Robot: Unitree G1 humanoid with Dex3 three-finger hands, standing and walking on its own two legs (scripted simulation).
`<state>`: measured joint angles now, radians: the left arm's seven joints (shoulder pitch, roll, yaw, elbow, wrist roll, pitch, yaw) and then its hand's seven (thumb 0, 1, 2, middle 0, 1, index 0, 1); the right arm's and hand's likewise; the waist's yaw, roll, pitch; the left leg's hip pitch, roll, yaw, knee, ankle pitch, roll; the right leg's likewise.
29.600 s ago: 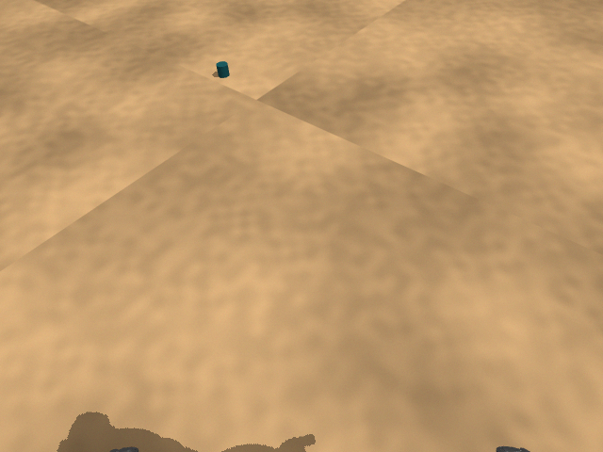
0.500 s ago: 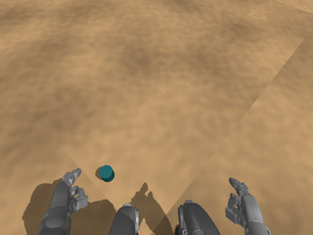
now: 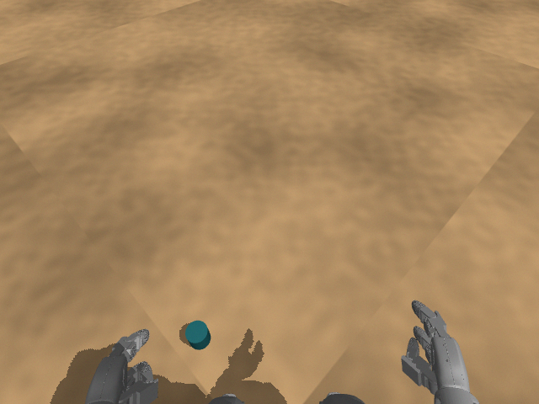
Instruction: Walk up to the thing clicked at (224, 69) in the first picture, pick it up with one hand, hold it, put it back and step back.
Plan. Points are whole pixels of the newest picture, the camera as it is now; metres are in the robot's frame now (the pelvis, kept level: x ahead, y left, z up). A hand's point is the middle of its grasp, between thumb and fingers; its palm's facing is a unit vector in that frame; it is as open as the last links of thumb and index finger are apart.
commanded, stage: home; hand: left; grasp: from above
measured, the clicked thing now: (198, 335) +0.44 +0.25 -0.68
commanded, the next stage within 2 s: stand in 1.76 s
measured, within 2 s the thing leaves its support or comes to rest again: neither
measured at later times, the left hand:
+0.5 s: hand (158, 383) +0.17 +0.17 -0.04, palm faces +0.05 -0.98 -0.20, open 7.4 cm
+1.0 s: hand (158, 389) +0.16 +0.17 -0.04, palm faces +0.05 -0.98 -0.20, open 7.4 cm
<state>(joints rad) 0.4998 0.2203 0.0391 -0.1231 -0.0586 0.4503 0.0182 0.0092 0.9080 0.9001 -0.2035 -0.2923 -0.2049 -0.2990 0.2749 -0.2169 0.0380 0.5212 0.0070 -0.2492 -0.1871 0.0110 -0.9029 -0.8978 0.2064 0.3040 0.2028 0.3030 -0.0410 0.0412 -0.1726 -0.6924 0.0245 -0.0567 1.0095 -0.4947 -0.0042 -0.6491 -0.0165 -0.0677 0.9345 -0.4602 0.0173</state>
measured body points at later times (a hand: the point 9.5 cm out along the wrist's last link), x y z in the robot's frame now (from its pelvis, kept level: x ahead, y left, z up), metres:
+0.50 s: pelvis +0.00 +0.00 +0.00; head +0.01 +0.00 +0.45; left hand +0.16 +0.23 -0.03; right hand +0.15 -0.25 -0.07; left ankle +0.00 +0.12 -0.68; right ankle +0.00 -0.13 -0.68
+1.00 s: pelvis -0.01 +0.00 +0.00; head +0.01 +0.00 +0.45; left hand +0.15 +0.23 -0.03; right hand +0.15 -0.25 -0.06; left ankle +0.00 +0.12 -0.68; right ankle +0.00 -0.13 -0.68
